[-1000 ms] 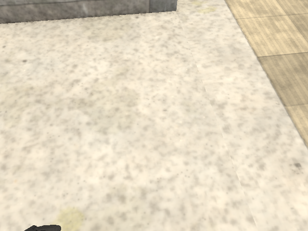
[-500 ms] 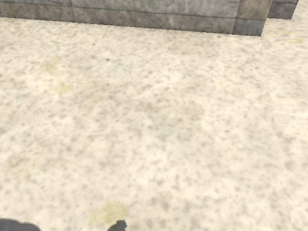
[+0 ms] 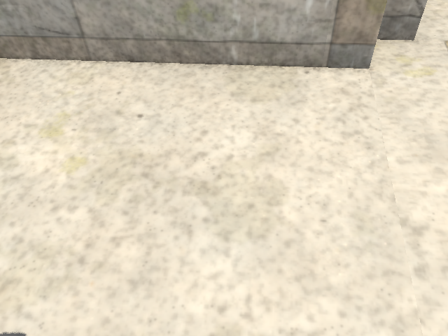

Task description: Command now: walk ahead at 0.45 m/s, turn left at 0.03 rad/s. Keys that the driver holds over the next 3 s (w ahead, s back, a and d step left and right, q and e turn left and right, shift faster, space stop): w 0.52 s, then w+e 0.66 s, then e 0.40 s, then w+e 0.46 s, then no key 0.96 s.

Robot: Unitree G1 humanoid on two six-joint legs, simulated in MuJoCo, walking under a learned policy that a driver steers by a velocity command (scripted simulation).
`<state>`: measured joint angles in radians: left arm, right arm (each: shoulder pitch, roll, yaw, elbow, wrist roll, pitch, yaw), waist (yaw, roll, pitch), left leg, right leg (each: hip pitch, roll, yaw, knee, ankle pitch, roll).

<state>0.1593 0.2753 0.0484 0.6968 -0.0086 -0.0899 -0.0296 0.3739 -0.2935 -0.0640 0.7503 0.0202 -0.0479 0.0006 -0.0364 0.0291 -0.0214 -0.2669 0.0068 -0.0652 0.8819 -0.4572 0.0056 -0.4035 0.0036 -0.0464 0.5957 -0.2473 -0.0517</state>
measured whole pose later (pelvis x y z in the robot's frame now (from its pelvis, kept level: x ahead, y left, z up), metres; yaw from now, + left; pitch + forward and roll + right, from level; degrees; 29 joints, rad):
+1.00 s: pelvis +0.54 -0.02 -0.01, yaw -13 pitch +2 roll +2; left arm 0.09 0.26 0.04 0.64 -0.02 -0.04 -0.06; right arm 0.32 -0.29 -0.07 0.84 0.02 -0.05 -0.01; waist -0.06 -0.02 0.03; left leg 0.08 0.02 0.24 0.39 -0.47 -0.03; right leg -0.54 -0.02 -0.05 0.59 -0.10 -0.10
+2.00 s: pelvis +0.86 -0.17 +0.01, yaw -49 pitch +2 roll +2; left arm 0.37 0.28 0.06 0.68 -0.01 -0.02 0.00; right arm 0.16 -0.33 -0.09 0.77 0.02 -0.06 0.02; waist 0.02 0.04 -0.03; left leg -0.48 0.04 0.02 0.95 -0.38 0.01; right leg -0.25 0.00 0.01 0.53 -0.32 -0.07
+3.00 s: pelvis +1.00 -0.36 +0.01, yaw -56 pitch -2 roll +0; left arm 0.25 0.23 0.03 0.86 0.01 -0.01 0.03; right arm 0.11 -0.25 -0.01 0.97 0.00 0.01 0.01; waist -0.01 0.00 0.04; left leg -0.25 0.01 0.01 0.53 -0.26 -0.01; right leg -0.17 0.00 0.03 0.53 -0.34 0.01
